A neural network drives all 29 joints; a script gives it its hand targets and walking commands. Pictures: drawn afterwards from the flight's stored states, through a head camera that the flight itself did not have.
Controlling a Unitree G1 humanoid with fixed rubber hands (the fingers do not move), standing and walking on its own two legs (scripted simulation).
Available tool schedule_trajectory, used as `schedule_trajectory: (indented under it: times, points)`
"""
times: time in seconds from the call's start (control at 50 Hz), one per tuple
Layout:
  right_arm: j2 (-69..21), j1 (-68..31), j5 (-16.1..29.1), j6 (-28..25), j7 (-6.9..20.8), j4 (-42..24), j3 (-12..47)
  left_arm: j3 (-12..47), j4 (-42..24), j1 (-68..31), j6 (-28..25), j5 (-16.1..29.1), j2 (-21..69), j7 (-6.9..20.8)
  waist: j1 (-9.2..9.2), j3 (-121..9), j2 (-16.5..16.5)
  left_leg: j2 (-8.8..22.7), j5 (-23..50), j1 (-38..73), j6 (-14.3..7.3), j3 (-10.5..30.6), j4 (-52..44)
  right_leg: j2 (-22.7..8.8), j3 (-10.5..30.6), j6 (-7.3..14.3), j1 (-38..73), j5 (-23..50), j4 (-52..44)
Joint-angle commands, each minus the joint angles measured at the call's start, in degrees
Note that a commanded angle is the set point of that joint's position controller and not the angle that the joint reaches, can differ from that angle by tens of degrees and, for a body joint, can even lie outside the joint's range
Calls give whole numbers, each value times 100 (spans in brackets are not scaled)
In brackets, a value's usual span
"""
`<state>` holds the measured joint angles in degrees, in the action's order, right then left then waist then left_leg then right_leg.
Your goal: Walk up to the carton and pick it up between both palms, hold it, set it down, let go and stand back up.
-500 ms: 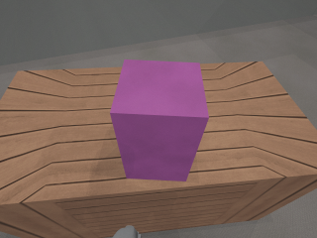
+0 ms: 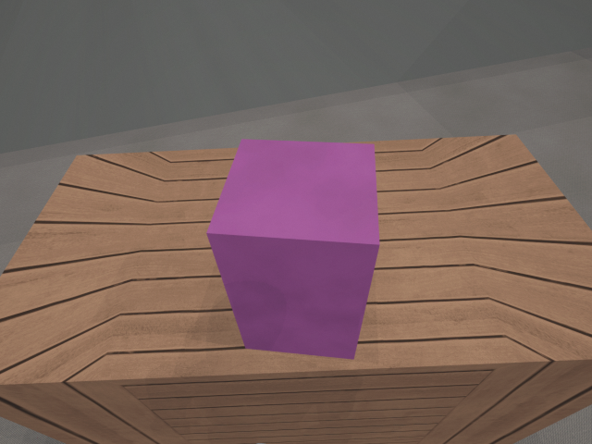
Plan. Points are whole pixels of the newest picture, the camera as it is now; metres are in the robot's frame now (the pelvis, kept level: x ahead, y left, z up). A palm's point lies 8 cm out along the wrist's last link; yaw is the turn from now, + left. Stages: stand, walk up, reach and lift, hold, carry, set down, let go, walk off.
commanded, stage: walk up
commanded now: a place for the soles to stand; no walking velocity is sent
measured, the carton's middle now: (302, 258) +0.37 +0.02 +0.05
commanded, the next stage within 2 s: none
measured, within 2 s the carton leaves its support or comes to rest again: neither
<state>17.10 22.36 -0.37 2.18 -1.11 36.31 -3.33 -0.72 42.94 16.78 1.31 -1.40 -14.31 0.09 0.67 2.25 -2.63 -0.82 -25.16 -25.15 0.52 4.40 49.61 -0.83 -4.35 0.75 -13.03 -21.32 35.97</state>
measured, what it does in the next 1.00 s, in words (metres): walks backwards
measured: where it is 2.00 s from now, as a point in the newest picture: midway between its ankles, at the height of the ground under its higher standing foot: outside the picture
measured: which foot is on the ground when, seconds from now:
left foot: down 0.00-0.86, up 0.88-1.00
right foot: down 0.00-1.00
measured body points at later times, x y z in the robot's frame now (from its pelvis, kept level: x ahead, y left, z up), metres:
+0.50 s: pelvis +0.01 -0.01 +0.00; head +0.01 +0.00 +0.45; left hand +0.08 +0.26 -0.12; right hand +0.13 -0.26 -0.10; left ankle +0.04 +0.12 -0.72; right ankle -0.02 -0.11 -0.72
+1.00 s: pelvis -0.09 -0.04 +0.00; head -0.06 -0.07 +0.44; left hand -0.04 +0.24 -0.10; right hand +0.10 -0.29 -0.12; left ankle -0.07 +0.11 -0.67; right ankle -0.06 -0.13 -0.72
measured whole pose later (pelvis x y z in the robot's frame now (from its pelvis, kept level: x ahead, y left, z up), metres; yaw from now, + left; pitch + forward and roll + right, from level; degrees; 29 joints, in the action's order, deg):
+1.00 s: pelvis -0.09 -0.04 +0.00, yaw +10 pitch -4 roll +1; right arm 18.6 10.1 -1.8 5.8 -0.6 37.5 -3.8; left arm -0.7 38.2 15.6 1.0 -1.8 -14.3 -1.7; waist 0.7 7.8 -4.0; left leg -6.2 -26.3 -29.2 1.7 9.1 61.9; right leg -0.3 -3.8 2.3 -15.6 -20.2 39.4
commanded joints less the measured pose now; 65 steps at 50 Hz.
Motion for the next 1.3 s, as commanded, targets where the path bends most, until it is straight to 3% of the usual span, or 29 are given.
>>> schedule_trajectory:
  times: [0.0, 0.04, 0.06, 0.08, 0.1, 0.16, 0.2, 0.28, 0.5, 0.52, 0.54, 0.58, 0.64, 0.68, 0.72, 0.76, 0.82, 0.84, 0.86, 0.88, 0.9, 0.96, 1.06, 1.12, 1.18, 1.2, 1.22, 1.24, 1.28]
  points:
    - [280, 16, -70, -357, -38, -609, -62, -206, -545, -393, -82, 23, -1093, 13, -74, -54, 1387, 33, 789, 577, 0, -503, -1890, -1115, 821, 745, 252, 2967, -683]
    - [547, 166, -148, -423, -49, -544, -154, -148, -599, -225, -81, 80, -997, 32, -135, -415, 1145, 211, 2309, 1718, -249, 6, -2502, -935, 613, 365, -200, 2652, -106]
    - [867, 217, -191, -421, -59, -531, -252, -88, -684, -31, -115, 114, -819, 40, -132, -697, 633, 736, 2864, 2338, -573, 928, -2254, -715, 388, 121, -759, 2113, 259]
    - [1121, 136, -131, -392, -64, -511, -303, -25, -724, 213, -106, 161, -667, 36, -13, -944, 197, 1477, 2413, 1983, -1060, 1975, -2306, -372, 212, -95, -616, 824, 389]
    - [1127, 43, -33, -331, -23, -422, -287, -50, -678, 167, -28, 93, -678, -11, 14, -738, -109, 1523, 1847, 1109, -1284, 1913, -2344, -368, 412, -26, -27, 32, -58]
    - [490, -292, -20, -289, 58, -567, -32, -151, -605, -31, -116, 85, -1067, 20, -19, -171, 97, 475, 1497, 492, -469, 556, -2000, -693, 742, 207, 153, 429, -1145]
    - [390, -114, -21, -310, 40, -509, 9, -177, -580, -181, -155, 109, -1144, 22, -120, -77, 245, 248, 1883, 803, -268, 195, -1717, -900, 712, 368, -171, 743, -1208]
    - [579, -138, -15, -338, 55, -494, -66, -128, -616, -114, -151, 88, -981, 22, -95, -82, 97, 436, 2441, 968, -422, 484, -1766, -708, 359, 236, -199, 786, -1068]
    - [634, -173, -18, -342, 19, -585, -100, -158, -675, -204, -57, 68, -1024, 37, -41, -96, 199, 305, 2069, 619, -382, 664, -1742, -785, 124, 305, 84, 496, -1046]
    - [1014, -646, 2, -289, 13, -641, -193, -251, -793, -512, -34, 169, -1274, -27, -22, 309, -44, 298, 3961, 301, -398, 654, -1428, -886, 159, 292, 75, 2435, -589]
    - [1014, -533, -30, -253, 12, -607, -203, -256, -803, -319, -19, 181, -1328, -42, -21, -180, 7, 322, 4465, 578, -453, 541, -1194, -934, 9, 335, 427, 3298, -209]
    - [987, -422, -41, -185, 23, -577, -230, -267, -856, -190, 28, 191, -1325, -60, -42, -636, 121, 300, 4543, 773, -607, 582, -1022, -871, -76, 419, 636, 3465, 205]
    - [1109, -424, 1, -76, 63, -574, -295, -255, -983, -268, 161, 211, -1209, -70, -175, -865, -97, 651, 4306, 688, -1092, 1320, -1506, -372, -126, 320, 466, 1947, 1074]
    - [1259, -580, 15, -1, 51, -585, -350, -221, -1080, -300, 258, 216, -951, -107, -208, -633, -712, 1304, 3762, 320, -1680, 2471, -2456, 260, -21, 11, 111, -883, 1800]
    - [1235, -777, -67, 60, -16, -607, -350, -242, -1050, -269, 252, 178, -900, -173, -220, -391, -877, 1483, 3450, 174, -1828, 2774, -2700, 170, 351, -81, -228, -1763, 2152]
    - [1201, -1177, -174, 136, -70, -651, -336, -262, -956, 56, 151, 229, -916, -173, 1, -468, -783, 1241, 3483, 448, -1561, 2279, -2383, 121, 371, -87, -264, -1214, 1533]
    - [874, -1479, -131, 208, 11, -600, -210, -328, -841, 470, -74, 185, -1048, -143, 298, -821, -188, 384, 2247, 466, -645, 1497, -1260, -193, 563, 82, 406, 397, -975]
    - [541, -1336, -64, 213, 52, -686, -122, -390, -933, 192, -139, 82, -1489, -161, 179, -619, 931, -301, 836, -309, -181, 799, -282, -1353, 2175, 418, 440, 148, -1710]
    - [577, -1197, -127, 230, -11, -714, -160, -517, -1089, -238, -127, 35, -1819, -181, 26, -166, 1309, -613, -881, -684, 141, 281, 602, -2452, 3304, 858, -167, 836, -1903]
    - [815, -1203, -260, 276, -53, -603, -245, -613, -1062, -291, -134, -34, -1860, -218, 53, -64, 1179, -347, -955, -467, 95, 525, 1490, -2774, 3479, 1324, -650, 1017, -1990]
    - [941, -1207, -279, 294, -32, -505, -316, -527, -1104, -423, -178, -65, -1613, -229, -40, 130, 998, -285, -762, -454, 87, 678, 1856, -2579, 3212, 1332, -824, 1294, -1962]
    - [760, -948, -65, 235, 59, -122, -290, -294, -1180, -613, -242, -85, -1057, -255, -225, 201, 570, -310, 92, -471, 169, 806, 1543, -1382, 1637, 398, -291, 1898, -1509]
    - [447, -1165, -96, 130, 196, -216, -172, -359, -944, 142, -226, -56, -1059, -192, 186, 1, 1439, -27, -552, -436, 304, 34, -435, -1205, 1887, 767, 504, -1233, -1780]
    - [404, -1001, -122, -8, 202, -200, -247, -467, -829, 575, -126, -58, -1204, -158, 200, 39, 1575, -82, -607, 568, 148, -407, -1774, -1166, 1752, 779, 71, -1331, -1677]
    - [614, -212, -221, -220, 140, 65, -374, -384, -895, 558, -107, 64, -1029, -62, -222, -70, 1006, 162, 802, 2516, -357, 98, -2621, -853, 1117, 177, -1677, -1280, -1134]
    - [911, -133, -228, -250, 134, 111, -428, -310, -1060, 416, -135, 153, -780, -29, -333, -1, 305, 876, -517, 2450, -772, 1382, -2846, -413, 612, -116, -2390, -1301, -600]
    - [1141, -156, -134, -257, 129, 240, -460, -353, -1100, 330, -96, 86, -680, -33, -326, 174, -343, 1656, -2518, 899, -1285, 2362, -3487, 22, 257, -230, -1486, -857, 570]
    - [1076, -683, -150, -272, 117, 210, -421, -427, -1079, 513, -68, -38, -708, -9, -88, 454, -501, 1801, -2910, -176, -1430, 2395, -3739, -100, 586, -106, -664, -552, 1051]
    - [689, -1110, -187, -288, 82, 30, -226, -415, -924, 907, -149, 45, -706, 69, 105, 601, -449, 1280, -1951, 143, -1024, 1478, -3564, -26, 567, 0, -681, -304, 357]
